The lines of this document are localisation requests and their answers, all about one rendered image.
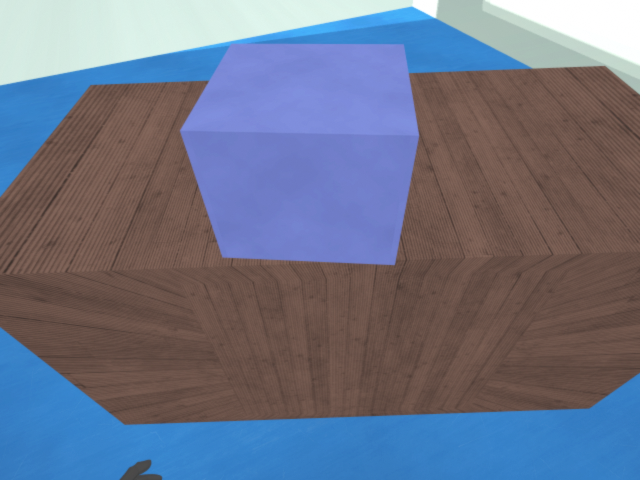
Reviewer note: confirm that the carton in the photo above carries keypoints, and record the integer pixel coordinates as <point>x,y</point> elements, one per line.
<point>305,152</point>

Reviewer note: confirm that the pedestal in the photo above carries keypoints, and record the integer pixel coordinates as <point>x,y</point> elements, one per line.
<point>516,285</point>

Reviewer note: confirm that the robot left hand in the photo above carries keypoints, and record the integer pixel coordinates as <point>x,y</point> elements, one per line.
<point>133,473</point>

